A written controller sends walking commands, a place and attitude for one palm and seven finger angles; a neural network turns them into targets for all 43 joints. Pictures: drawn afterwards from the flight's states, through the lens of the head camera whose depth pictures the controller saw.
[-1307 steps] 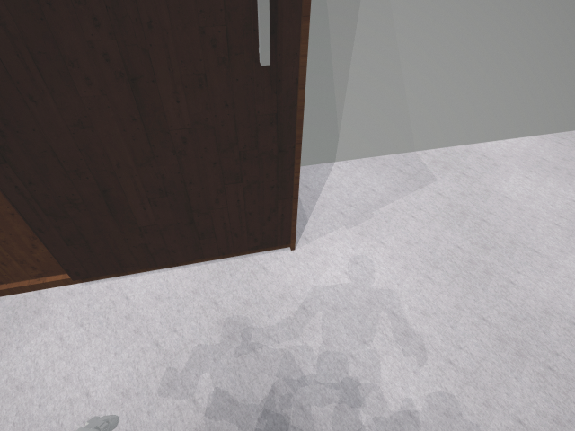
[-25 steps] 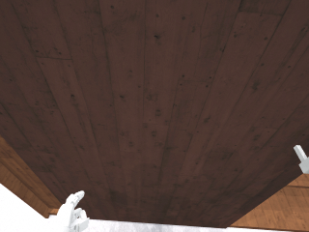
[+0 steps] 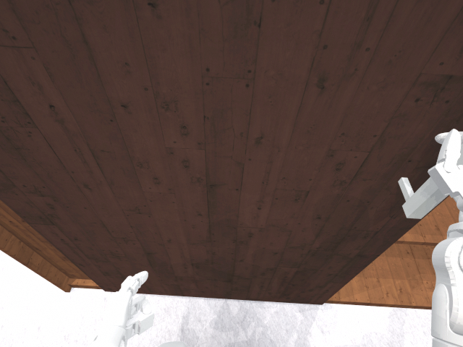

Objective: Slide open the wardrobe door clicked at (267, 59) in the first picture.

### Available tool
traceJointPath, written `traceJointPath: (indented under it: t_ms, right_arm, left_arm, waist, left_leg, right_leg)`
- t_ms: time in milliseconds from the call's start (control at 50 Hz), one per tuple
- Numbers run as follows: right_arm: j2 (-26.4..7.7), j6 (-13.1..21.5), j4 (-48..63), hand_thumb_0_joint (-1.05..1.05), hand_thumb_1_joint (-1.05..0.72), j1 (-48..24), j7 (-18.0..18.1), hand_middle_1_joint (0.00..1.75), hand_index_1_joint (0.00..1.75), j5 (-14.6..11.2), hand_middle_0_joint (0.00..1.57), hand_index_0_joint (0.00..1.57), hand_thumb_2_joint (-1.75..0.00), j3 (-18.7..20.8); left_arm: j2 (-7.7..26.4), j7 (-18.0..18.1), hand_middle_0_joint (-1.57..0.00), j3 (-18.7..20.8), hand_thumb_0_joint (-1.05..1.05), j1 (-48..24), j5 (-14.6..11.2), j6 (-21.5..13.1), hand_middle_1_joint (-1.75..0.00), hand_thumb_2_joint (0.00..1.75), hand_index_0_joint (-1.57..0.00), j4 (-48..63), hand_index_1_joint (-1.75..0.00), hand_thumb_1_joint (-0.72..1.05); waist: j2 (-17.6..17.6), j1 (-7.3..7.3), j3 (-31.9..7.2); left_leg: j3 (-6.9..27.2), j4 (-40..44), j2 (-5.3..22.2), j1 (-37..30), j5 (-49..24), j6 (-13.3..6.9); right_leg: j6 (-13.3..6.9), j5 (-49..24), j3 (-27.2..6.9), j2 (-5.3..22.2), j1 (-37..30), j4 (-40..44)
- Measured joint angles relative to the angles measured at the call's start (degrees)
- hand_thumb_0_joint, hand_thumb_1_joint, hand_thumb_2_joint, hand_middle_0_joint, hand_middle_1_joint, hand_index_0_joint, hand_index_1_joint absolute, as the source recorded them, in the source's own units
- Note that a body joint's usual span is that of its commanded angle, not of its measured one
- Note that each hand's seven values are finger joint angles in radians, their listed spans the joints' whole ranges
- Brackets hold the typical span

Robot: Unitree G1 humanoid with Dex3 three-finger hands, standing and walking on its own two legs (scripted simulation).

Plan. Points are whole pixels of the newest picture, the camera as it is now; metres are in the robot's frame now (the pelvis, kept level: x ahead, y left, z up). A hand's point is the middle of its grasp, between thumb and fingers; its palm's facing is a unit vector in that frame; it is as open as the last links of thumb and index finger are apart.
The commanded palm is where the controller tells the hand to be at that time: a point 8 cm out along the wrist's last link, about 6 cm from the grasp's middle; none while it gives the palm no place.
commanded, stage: stop walking and hold the door there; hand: right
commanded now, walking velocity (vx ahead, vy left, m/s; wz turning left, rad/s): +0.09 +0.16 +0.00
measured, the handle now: out of the picture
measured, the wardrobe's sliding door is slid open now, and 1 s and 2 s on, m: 0.69 0.69 0.69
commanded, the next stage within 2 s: loosen the grip on the handle in 1.32 s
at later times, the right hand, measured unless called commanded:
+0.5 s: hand (445, 170) +0.29 -0.25 +0.21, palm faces +0.30 +0.95 -0.08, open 6.1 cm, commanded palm +0.27 -0.26 +0.17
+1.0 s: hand (447, 172) +0.29 -0.25 +0.22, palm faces +0.22 +0.97 -0.05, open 5.9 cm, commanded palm +0.27 -0.27 +0.17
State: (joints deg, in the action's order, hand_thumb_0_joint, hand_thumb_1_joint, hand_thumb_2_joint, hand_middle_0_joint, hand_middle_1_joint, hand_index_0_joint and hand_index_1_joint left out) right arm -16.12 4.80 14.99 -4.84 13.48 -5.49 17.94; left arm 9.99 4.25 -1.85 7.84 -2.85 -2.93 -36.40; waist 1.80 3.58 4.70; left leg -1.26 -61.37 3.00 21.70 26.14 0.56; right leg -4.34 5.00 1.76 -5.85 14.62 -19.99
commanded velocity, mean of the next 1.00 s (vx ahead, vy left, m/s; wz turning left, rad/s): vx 0.01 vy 0.07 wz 0.00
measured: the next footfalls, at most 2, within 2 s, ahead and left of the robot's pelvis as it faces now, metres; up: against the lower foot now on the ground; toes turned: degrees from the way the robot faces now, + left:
left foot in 0.12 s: -0.04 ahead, +0.09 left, +0.00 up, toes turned +6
right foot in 0.26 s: +0.05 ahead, -0.22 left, +0.00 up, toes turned +5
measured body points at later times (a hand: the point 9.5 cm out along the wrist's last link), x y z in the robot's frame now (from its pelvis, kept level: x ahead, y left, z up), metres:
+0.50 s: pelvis -0.02 -0.07 +0.00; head +0.03 -0.06 +0.45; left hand +0.16 +0.12 -0.11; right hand +0.27 -0.30 +0.22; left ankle -0.01 +0.01 -0.72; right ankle +0.02 -0.23 -0.74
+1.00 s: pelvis -0.01 -0.10 +0.01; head -0.01 -0.09 +0.46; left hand +0.18 +0.13 -0.08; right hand +0.27 -0.30 +0.22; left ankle +0.00 +0.01 -0.74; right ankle +0.01 -0.23 -0.74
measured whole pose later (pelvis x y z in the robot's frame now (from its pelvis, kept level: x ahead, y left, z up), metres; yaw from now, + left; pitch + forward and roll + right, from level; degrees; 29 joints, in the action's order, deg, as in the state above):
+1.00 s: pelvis -0.01 -0.10 +0.01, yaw +2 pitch -2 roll +0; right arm -9.1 6.7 14.5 -3.5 9.7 -3.7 4.3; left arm 13.0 4.5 -1.8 7.9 -1.5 1.5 -34.5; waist 1.6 3.1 1.9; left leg -2.6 -20.1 0.5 8.9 9.4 -0.6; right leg 0.5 8.9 -3.0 -0.7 8.9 -19.6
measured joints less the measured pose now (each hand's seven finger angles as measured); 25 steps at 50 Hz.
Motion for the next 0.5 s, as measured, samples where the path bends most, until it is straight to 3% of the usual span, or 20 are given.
traceJointPath:
  t_ms: [60,100,120,160,200,220,240,260,320,360,400,500]
  right_arm:
    - [1.11,-0.88,-0.39,-0.06,-0.72,-0.02,-0.38,1.41,1.33,0.45,0.45,0.18,-0.76,-1.23]
    - [0.7,-1.54,-0.44,-0.06,-0.72,-1.03,-0.61,1.41,1.33,0.17,0.45,0.17,-0.76,-2.48]
    - [-0.3,-1.8,-0.06,-0.06,-0.72,-2.1,-0.87,1.4,1.32,0.04,0.45,0.16,-0.76,-2.53]
    - [0.7,-1.04,1.46,-0.06,-0.73,-2.37,-1.6,1.4,1.3,0.14,0.45,0.15,-0.77,-1.94]
    - [1.36,-0.58,3.52,-0.06,-0.73,-2.08,-2.47,1.4,1.27,0.3,0.46,0.15,-0.76,-2.53]
    - [1.67,0.08,4.32,-0.06,-0.73,-1.85,-2.78,1.4,1.26,0.7,0.46,0.16,-0.76,-3.04]
    - [2.0,0.79,5.14,-0.06,-0.73,-1.49,-2.98,1.4,1.25,1.07,0.46,0.16,-0.76,-3.5]
    - [2.63,1.28,6.01,-0.06,-0.72,-1.18,-3.01,1.4,1.24,1.11,0.46,0.17,-0.76,-4.06]
    - [2.55,3.93,6.09,-0.06,-0.72,-1.21,-3.02,1.4,1.24,0.06,0.46,0.16,-0.78,-4.58]
    - [3.02,4.43,5.68,-0.06,-0.72,-0.39,-3.65,1.4,1.25,-0.06,0.46,0.16,-0.79,-4.63]
    - [3.6,3.71,5.33,-0.07,-0.73,-0.09,-4.18,1.4,1.27,0.5,0.46,0.17,-0.8,-5.61]
    - [5.25,1.19,3.03,-0.09,-0.73,-1.86,-4.67,1.4,1.32,1.67,0.46,0.24,-0.79,-7.99]
  left_arm:
    - [-0.96,-0.17,-0.2,-0.55,0.01,1.2,0.86,-0.37,-0.3,0.9,-0.2,-0.26,-0.3,0.9]
    - [-0.7,-0.83,-0.2,-0.54,0.01,2.14,0.84,-0.92,-0.3,0.9,-0.2,0.88,-0.3,0.9]
    - [-0.39,-1.4,-0.2,-0.94,0.01,1.98,0.37,-1.0,-0.3,0.9,-0.2,1.37,-0.3,0.9]
    - [1.22,-2.04,-0.2,-0.84,0.01,-0.13,0.45,-0.31,-0.3,0.9,-0.2,-0.08,-0.3,0.9]
    - [1.35,-2.19,-0.2,-0.17,0.01,-0.71,0.58,0.43,-0.3,0.9,-0.2,-1.85,-0.3,0.9]
    - [1.37,-2.07,-0.2,-0.12,0.01,-0.59,0.67,0.7,-0.3,0.9,-0.2,-2.44,-0.3,0.9]
    - [1.69,-1.84,-0.2,-0.14,0.01,-0.37,0.81,0.77,-0.3,0.9,-0.2,-2.61,-0.3,0.9]
    - [2.74,-1.67,-0.2,0.14,0.01,0.0,0.99,0.39,-0.3,0.9,-0.2,-2.06,-0.3,0.9]
    - [1.92,-1.55,-0.2,2.19,0.01,-1.72,1.01,-0.6,-0.3,0.9,-0.2,-2.33,-0.3,0.9]
    - [0.52,-1.7,-0.2,2.16,0.01,-1.85,1.61,-0.4,-0.3,0.9,-0.2,-2.04,-0.3,0.9]
    - [-0.34,-1.83,-0.2,1.48,0.01,-1.08,1.55,-0.09,-0.3,0.9,-0.19,-1.2,-0.3,0.9]
    - [-1.2,-2.4,-0.2,-0.66,0.01,0.87,1.19,0.5,-0.3,0.9,-0.2,0.88,-0.3,0.9]
  waist:
    - [-0.31,0.63,-0.53]
    - [-0.87,0.64,-0.67]
    - [-2.26,0.98,-0.8]
    - [0.16,0.4,0.29]
    - [-0.72,0.19,1.08]
    - [-1.99,0.08,1.32]
    - [-2.94,-0.4,1.6]
    - [-2.13,-0.94,1.92]
    - [-3.94,-0.92,5.6]
    - [-3.91,-2.03,5.99]
    - [-2.82,-2.2,5.72]
    - [-0.71,0.5,4.4]
  left_leg:
    - [-2.45,14.06,-0.81,-7.23,0.91,-1.07]
    - [-4.98,31.02,-0.66,-14.11,-4.46,-4.43]
    - [-4.54,35.35,0.48,-15.42,-8.58,-6.05]
    - [-4.27,31.95,-1.02,-14.06,-6.16,-3.4]
    - [-3.33,29.74,-0.68,-13.77,-3.79,-1.2]
    - [-2.72,29.14,0.23,-13.73,-3.24,-0.48]
    - [-2.35,27.64,1.34,-13.33,-2.82,-0.02]
    - [-2.36,24.31,1.64,-12.11,-2.67,0.29]
    - [2.96,7.43,2.12,-5.74,-0.25,-0.68]
    - [2.91,1.06,-0.14,-2.48,1.07,-0.52]
    - [0.51,3.1,-1.92,-1.33,0.84,-0.52]
    - [-2.8,23.32,-3.3,-5.92,-4.63,-0.84]
  right_leg:
    - [6.04,-3.11,0.41,-0.73,-2.63,6.54]
    - [11.65,-1.53,0.69,-2.04,0.67,1.62]
    - [11.71,4.84,0.12,-2.98,5.11,-9.41]
    - [7.88,18.04,-5.31,-0.62,10.84,-32.2]
    - [6.25,23.85,-8.28,2.18,10.98,-39.19]
    - [5.56,23.88,-8.56,3.94,9.13,-34.85]
    - [5.13,18.59,-8.38,5.56,5.96,-25.5]
    - [4.89,8.04,-8.46,7.61,2.46,-16.26]
    - [6.87,9.8,-4.73,5.83,-2.07,-12.18]
    - [6.83,8.92,-5.01,5.27,-3.51,-8.87]
    - [6.62,6.45,-6.03,5.64,-4.47,-5.08]
    - [6.67,4.21,-6.31,6.16,-5.11,-1.58]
